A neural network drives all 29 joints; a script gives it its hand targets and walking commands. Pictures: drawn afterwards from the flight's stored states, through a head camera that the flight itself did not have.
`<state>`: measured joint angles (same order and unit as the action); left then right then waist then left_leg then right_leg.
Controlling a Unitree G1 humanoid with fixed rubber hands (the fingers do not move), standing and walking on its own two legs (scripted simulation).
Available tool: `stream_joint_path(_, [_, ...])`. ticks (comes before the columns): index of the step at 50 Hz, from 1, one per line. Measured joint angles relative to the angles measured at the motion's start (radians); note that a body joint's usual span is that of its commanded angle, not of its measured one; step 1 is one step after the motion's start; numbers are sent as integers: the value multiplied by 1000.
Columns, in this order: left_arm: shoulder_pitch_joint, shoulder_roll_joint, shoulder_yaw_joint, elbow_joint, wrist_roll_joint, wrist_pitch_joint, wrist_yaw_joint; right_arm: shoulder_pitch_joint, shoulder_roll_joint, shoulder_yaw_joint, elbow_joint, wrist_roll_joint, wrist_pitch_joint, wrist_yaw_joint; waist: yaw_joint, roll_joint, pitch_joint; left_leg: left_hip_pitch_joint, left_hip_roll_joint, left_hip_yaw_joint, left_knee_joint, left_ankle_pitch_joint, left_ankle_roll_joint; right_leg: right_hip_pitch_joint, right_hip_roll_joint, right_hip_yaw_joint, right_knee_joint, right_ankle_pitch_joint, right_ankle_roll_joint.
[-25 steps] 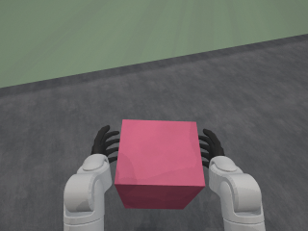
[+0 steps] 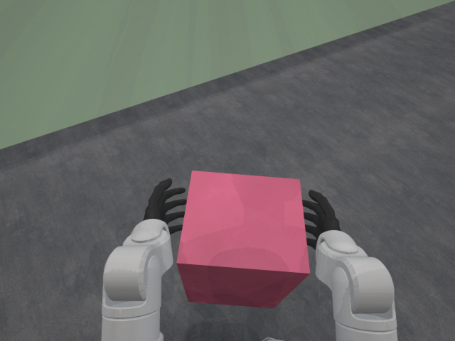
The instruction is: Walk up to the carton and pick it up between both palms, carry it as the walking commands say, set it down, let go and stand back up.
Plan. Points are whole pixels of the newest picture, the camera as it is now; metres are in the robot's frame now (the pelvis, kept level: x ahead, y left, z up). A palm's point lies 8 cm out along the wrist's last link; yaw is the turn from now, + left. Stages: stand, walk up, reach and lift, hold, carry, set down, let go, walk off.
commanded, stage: carry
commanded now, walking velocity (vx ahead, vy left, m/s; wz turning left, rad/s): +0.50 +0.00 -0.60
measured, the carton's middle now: (237, 247) +0.28 +0.01 +0.01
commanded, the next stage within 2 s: none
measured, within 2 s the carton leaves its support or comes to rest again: neither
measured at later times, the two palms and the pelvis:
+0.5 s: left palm (225, 72) +0.69 +0.05 +0.10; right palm (329, 104) +0.59 -0.19 +0.10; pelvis +0.39 +0.02 +0.02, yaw -22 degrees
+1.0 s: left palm (303, 27) +1.04 -0.20 +0.08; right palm (380, 53) +0.88 -0.41 +0.08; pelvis +0.74 -0.16 +0.02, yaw -36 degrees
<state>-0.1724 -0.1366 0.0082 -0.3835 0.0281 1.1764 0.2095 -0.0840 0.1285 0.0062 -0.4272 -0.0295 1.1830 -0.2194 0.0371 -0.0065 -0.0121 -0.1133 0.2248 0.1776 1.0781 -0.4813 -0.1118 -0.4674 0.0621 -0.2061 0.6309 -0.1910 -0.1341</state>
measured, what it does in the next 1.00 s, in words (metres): walks ahead, turning right: left foot, then right foot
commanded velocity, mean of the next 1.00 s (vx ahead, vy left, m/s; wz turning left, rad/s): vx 0.50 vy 0.00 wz -0.60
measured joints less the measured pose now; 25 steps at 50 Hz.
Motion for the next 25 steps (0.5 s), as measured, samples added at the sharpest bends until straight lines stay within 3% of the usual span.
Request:
stream_joint_path(2, [11,1,4,27,1,-5,1,-5,0,-2,34,-1,4,4,-9,6,-1,-178,-72,-109,264,-5,9,44,15,25,-27,-56,-3])
stream_joint_path(4, [29,2,4,41,1,-11,0,0,0,4,56,-4,2,7,-10,7,-3,-309,-108,-151,311,26,14,111,28,63,-93,-57,17])
stream_joint_path(12, [59,6,15,2,1,-53,-18,-3,1,38,35,-22,-22,2,-42,25,-23,-546,-94,-165,-141,200,6,377,16,243,-296,-113,48])
stream_joint_path(17, [48,5,18,-38,-2,-51,-22,-15,1,41,-11,-14,-14,-11,-58,31,-46,-533,-110,-97,-428,313,19,509,-21,325,-328,-212,78])
stream_joint_path(19, [47,5,27,-56,3,-41,-22,-35,2,40,-5,-3,-8,-14,-58,33,-44,-448,-120,-52,-557,340,38,501,-24,335,-178,-286,80])
stream_joint_path(21, [34,6,60,-60,2,-26,-21,-66,6,51,36,2,-13,-17,-70,-2,-33,-405,-127,-5,-528,437,103,380,-40,302,198,-245,82])
stream_joint_path(23, [26,4,77,-29,1,-19,-21,-73,7,50,82,3,-20,-17,-69,-28,-28,-364,-129,34,-496,357,134,217,-38,269,542,-213,85])
stream_joint_path(25, [33,5,67,6,3,-15,-21,-54,5,45,101,2,-13,-15,-58,-32,-21,-280,-129,70,-549,309,133,101,-57,223,666,-188,91])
